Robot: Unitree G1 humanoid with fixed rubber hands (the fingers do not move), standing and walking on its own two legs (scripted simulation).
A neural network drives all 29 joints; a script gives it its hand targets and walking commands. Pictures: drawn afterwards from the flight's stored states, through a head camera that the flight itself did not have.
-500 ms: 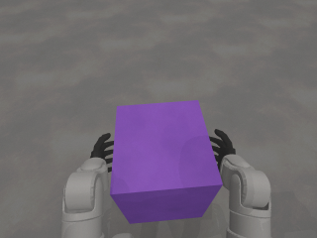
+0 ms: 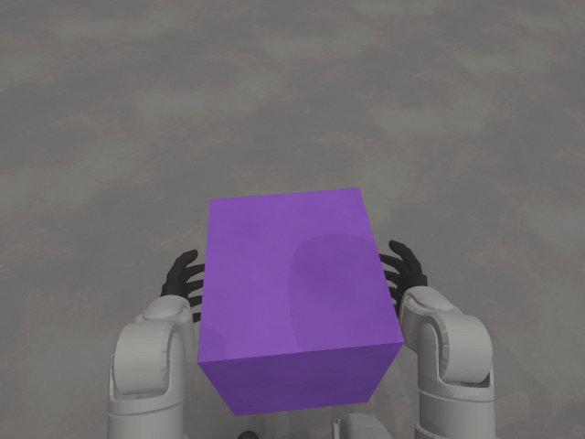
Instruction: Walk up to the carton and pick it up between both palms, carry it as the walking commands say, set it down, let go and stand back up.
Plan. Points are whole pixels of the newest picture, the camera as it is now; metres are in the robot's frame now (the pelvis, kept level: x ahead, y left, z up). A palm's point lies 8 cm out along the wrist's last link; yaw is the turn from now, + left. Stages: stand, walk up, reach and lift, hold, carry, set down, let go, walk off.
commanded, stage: carry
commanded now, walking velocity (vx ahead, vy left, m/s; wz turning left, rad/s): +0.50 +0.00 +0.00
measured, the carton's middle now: (294, 307) +0.29 +0.00 -0.02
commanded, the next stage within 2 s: none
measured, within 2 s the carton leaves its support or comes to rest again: neither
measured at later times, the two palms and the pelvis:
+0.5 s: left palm (221, 111) +0.62 +0.13 +0.04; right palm (377, 109) +0.65 -0.16 +0.04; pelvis +0.37 -0.03 -0.02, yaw +5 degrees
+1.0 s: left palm (205, 11) +0.97 +0.20 +0.04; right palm (327, 12) +0.99 -0.08 +0.05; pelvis +0.71 +0.05 -0.01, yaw +0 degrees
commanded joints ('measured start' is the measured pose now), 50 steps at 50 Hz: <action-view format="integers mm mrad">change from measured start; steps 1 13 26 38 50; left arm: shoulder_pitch -498 -498 -541 -423 -633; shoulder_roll -979 -870 -984 -855 -1024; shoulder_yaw -737 -715 -679 -625 -740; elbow -236 -104 -220 -101 -212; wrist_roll -449 -408 -460 -421 -490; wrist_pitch -82 1 -60 -8 -69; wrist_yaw -230 -250 -251 -274 -268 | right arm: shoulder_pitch -388 -386 -444 -369 -528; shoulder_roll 976 865 976 913 1020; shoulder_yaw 706 665 723 729 732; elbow -195 -65 -179 -53 -186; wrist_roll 409 362 402 362 419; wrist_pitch -26 40 -11 44 -27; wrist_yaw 291 301 271 264 279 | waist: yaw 3 -11 31 30 -7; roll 157 144 -52 -137 94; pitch -475 -193 -481 -227 -458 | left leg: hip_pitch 531 584 -237 -157 387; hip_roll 247 179 53 -19 287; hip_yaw -191 -77 -222 13 -315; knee -164 -169 637 94 -188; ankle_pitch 401 734 -150 167 72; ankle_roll -61 -48 -120 -145 -32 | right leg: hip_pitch -150 -189 654 583 -51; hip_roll -42 48 -211 -132 -53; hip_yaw -27 -200 100 -126 15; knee -79 -543 -836 -892 -29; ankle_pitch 148 256 384 625 24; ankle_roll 15 23 -101 -67 4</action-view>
